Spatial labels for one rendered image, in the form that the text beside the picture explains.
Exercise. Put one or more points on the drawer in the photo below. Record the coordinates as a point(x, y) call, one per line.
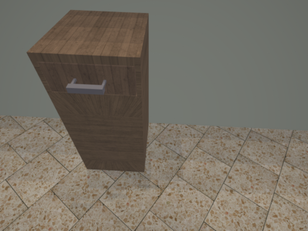
point(120, 79)

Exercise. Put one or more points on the handle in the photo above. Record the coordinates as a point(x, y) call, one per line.
point(85, 88)

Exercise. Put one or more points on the cabinet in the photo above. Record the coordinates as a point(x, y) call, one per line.
point(109, 131)

